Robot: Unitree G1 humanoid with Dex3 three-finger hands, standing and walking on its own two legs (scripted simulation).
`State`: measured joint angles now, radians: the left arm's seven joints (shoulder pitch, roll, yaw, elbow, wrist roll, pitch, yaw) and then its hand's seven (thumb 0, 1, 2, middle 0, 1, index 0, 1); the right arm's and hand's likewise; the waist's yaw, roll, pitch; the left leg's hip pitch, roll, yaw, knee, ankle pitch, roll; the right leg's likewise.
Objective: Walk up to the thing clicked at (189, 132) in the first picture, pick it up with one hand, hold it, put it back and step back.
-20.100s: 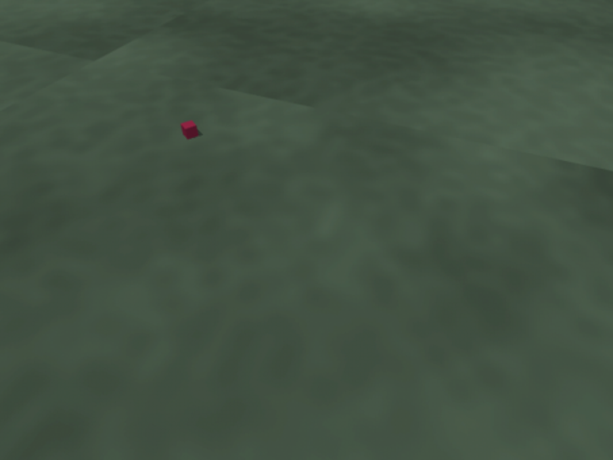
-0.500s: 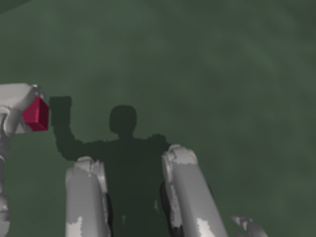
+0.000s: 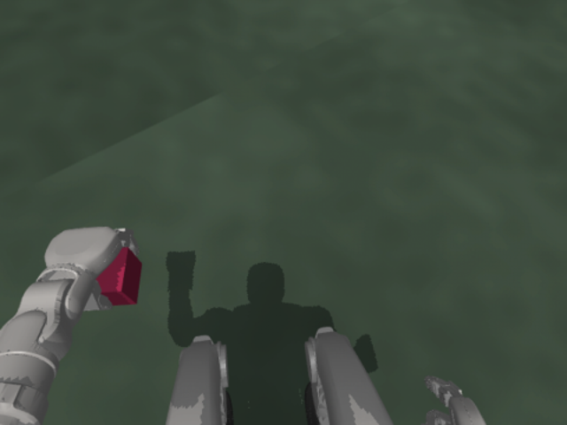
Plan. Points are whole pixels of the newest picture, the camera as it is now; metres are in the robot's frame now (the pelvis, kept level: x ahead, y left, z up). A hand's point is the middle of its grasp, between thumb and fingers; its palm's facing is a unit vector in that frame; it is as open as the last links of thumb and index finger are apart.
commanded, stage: lift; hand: left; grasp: from above
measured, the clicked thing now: (109, 277) +0.37 +0.25 -0.10
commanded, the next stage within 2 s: hold in 0.68 s
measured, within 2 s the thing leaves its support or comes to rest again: neither
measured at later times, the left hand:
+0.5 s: hand (73, 246) +0.36 +0.23 +0.05, palm faces -0.45 -0.04 -0.89, open 9.9 cm
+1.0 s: hand (57, 206) +0.38 +0.23 +0.11, palm faces -0.47 -0.04 -0.88, open 9.9 cm
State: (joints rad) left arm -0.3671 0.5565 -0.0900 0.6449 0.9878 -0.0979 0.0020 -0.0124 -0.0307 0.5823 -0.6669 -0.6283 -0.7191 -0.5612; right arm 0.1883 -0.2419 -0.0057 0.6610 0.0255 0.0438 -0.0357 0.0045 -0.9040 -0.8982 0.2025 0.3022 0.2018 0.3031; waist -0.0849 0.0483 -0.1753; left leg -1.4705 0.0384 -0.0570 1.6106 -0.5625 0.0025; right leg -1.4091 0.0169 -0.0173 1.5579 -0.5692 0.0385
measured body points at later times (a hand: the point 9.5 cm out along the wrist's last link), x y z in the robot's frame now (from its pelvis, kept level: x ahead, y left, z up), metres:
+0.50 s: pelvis +0.04 +0.00 +0.13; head +0.10 +0.00 +0.57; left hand +0.38 +0.23 +0.10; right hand +0.13 -0.27 +0.00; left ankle +0.09 +0.12 -0.54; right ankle +0.08 -0.14 -0.54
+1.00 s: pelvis +0.07 +0.00 +0.17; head +0.11 -0.01 +0.62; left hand +0.40 +0.23 +0.16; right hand +0.18 -0.27 +0.05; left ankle +0.09 +0.12 -0.54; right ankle +0.08 -0.14 -0.54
